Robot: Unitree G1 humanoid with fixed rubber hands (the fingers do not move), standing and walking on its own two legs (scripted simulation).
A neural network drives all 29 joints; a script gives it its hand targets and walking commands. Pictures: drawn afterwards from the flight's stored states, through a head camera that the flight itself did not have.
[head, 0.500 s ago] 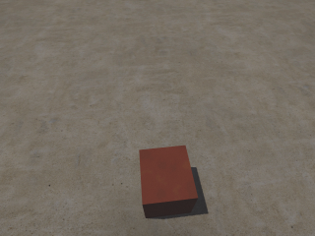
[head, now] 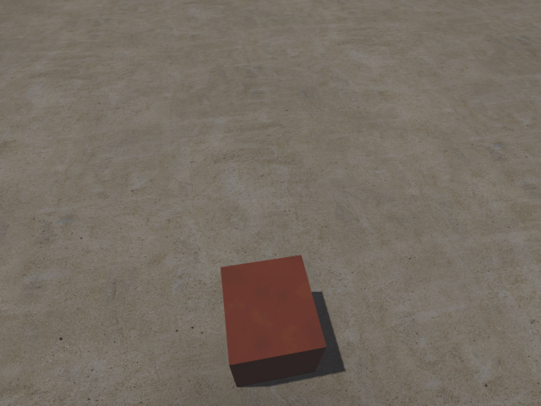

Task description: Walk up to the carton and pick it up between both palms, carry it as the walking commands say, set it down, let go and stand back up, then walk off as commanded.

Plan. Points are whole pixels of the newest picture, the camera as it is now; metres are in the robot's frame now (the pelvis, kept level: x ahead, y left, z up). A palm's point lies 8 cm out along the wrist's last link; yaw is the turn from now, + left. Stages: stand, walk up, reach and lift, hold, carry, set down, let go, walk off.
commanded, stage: walk up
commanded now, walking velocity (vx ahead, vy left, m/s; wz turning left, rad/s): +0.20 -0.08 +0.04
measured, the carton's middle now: (269, 321) +0.45 -0.02 -0.63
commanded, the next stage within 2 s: stand in 1.78 s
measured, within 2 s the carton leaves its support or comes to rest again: neither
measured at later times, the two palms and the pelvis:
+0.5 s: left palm out of the picture +0.04 +0.16 -0.14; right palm out of the picture +0.04 -0.28 -0.16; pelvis +0.05 -0.06 +0.00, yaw +2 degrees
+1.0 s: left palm out of the picture +0.00 +0.17 -0.15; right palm out of the picture +0.00 -0.22 -0.15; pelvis +0.04 -0.03 +0.00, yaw +1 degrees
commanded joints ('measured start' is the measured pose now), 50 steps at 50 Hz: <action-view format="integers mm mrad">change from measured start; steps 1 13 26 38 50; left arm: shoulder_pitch -22 1 6 47 42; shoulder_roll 43 93 81 69 26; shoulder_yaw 13 9 20 11 -7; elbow -86 -90 -76 -26 -1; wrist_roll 0 -21 -25 -23 -19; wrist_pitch -26 -30 -44 -41 -34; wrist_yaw -6 21 22 10 7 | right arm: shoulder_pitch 122 176 70 40 81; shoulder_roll -145 -61 -108 -103 -55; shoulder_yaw -29 -1 -15 -1 17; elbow -9 19 4 5 27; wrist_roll -2 2 14 23 18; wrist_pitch -4 30 35 16 8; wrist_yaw -9 0 -8 -13 -10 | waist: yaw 16 31 37 47 56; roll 136 -52 -25 -6 32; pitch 200 103 14 37 106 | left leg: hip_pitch -59 -85 9 -14 -51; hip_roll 341 53 88 97 90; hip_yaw -391 -79 -75 -73 -97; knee -285 -31 -53 -109 -123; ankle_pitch -159 67 157 150 118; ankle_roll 159 -31 -33 -17 -9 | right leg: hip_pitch -324 80 121 127 60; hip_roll -100 -139 -102 -88 -85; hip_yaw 67 154 91 72 69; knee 148 -439 -400 -390 -398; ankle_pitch -6 462 535 499 378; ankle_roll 25 -72 -59 -31 -12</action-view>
